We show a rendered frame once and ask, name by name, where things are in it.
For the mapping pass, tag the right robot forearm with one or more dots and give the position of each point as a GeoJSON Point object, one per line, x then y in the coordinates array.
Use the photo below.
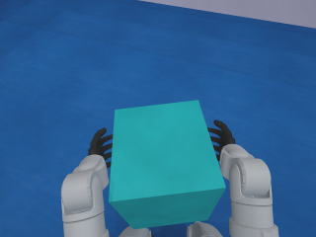
{"type": "Point", "coordinates": [250, 187]}

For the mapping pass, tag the left robot hand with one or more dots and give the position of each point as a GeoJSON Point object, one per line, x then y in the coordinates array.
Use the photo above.
{"type": "Point", "coordinates": [97, 148]}

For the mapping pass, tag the robot right thigh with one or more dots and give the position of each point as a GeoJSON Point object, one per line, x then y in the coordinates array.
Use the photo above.
{"type": "Point", "coordinates": [201, 229]}

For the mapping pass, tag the robot thigh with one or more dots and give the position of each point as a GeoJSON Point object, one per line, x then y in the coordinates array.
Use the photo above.
{"type": "Point", "coordinates": [140, 232]}
{"type": "Point", "coordinates": [201, 229]}

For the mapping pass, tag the right robot hand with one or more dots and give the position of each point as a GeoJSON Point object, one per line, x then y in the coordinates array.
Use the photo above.
{"type": "Point", "coordinates": [225, 136]}

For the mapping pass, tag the left robot forearm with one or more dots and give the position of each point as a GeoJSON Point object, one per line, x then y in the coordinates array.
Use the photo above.
{"type": "Point", "coordinates": [82, 200]}

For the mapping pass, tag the robot left thigh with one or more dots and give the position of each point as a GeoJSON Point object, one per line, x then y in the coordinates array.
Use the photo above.
{"type": "Point", "coordinates": [140, 232]}

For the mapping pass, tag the carton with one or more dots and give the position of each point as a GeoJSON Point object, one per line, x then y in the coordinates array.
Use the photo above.
{"type": "Point", "coordinates": [164, 170]}

